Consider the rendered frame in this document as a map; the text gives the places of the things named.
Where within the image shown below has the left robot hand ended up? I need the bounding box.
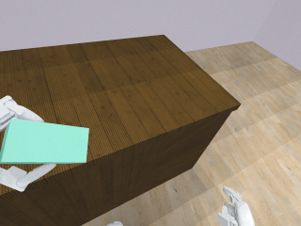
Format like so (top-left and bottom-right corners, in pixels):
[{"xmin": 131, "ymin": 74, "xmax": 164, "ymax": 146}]
[{"xmin": 0, "ymin": 95, "xmax": 56, "ymax": 192}]

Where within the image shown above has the table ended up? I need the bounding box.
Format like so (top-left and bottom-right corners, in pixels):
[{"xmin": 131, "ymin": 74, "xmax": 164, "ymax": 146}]
[{"xmin": 0, "ymin": 35, "xmax": 241, "ymax": 226}]

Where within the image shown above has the sponge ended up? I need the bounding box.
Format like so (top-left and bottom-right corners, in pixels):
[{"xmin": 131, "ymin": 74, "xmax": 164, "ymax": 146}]
[{"xmin": 0, "ymin": 118, "xmax": 89, "ymax": 164}]

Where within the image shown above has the right robot hand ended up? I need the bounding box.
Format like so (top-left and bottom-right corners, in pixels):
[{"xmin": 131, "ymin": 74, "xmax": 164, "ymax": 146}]
[{"xmin": 218, "ymin": 186, "xmax": 255, "ymax": 226}]

